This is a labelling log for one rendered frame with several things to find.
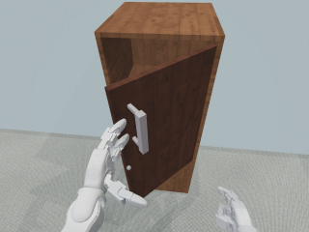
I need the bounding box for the robot left forearm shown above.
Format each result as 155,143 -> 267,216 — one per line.
61,187 -> 107,232

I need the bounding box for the cupboard door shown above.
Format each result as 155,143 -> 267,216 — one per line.
104,43 -> 217,198

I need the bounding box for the robot right hand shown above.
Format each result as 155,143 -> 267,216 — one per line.
215,187 -> 254,232

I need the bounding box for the robot left hand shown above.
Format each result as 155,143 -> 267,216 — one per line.
83,118 -> 148,209

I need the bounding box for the handle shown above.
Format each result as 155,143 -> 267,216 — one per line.
127,103 -> 149,155

